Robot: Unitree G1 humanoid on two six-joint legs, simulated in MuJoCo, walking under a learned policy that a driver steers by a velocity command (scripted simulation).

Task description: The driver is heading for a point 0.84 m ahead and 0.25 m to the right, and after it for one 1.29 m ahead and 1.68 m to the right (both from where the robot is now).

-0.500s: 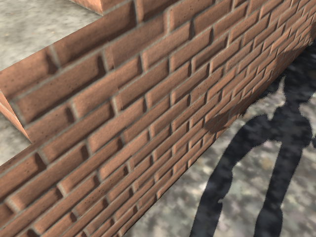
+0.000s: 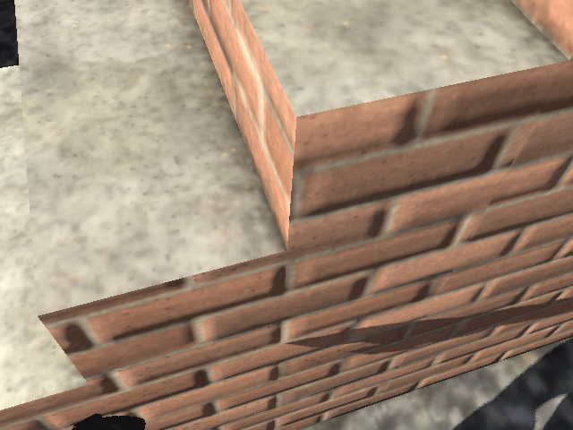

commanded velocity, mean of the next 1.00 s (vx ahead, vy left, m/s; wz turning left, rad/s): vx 0.98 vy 0.00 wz -0.56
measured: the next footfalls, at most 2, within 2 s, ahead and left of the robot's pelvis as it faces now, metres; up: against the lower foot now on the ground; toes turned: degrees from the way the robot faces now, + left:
right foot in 0.18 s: +0.17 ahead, -0.11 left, +0.00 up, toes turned +1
right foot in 1.00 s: +0.00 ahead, -0.18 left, +0.00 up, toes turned -24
